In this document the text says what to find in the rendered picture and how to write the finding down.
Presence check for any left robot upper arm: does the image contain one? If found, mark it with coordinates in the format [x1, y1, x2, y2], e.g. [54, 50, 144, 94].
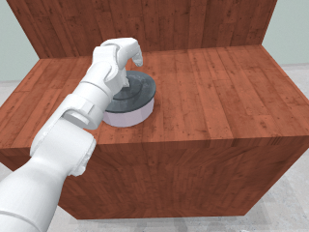
[0, 117, 97, 232]

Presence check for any pot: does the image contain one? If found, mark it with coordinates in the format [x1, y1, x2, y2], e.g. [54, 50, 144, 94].
[102, 98, 155, 128]

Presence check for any table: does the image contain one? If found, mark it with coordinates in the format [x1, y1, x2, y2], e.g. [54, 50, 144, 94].
[0, 0, 309, 220]

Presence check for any lid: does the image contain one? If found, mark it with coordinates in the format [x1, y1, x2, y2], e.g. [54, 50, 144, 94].
[105, 71, 156, 114]

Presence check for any left robot hand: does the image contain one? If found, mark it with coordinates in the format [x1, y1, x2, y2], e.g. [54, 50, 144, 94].
[100, 38, 143, 87]

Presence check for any left robot forearm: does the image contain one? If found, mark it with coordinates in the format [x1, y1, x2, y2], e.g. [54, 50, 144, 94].
[30, 42, 127, 157]

